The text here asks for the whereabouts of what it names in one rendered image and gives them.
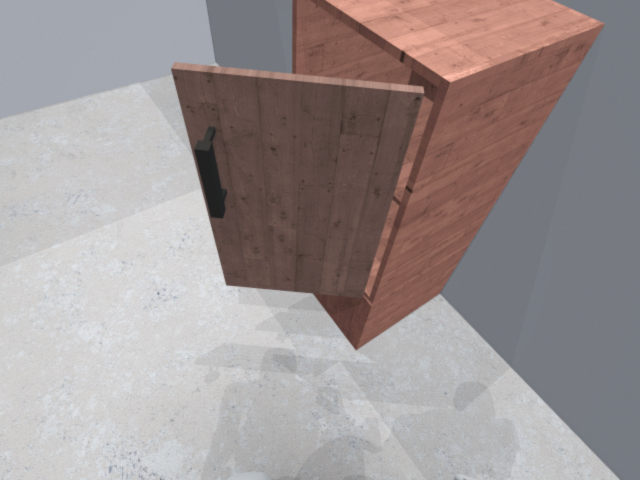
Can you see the handle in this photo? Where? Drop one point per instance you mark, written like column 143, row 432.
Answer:
column 206, row 160

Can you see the cupboard door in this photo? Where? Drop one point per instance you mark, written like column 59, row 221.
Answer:
column 310, row 165

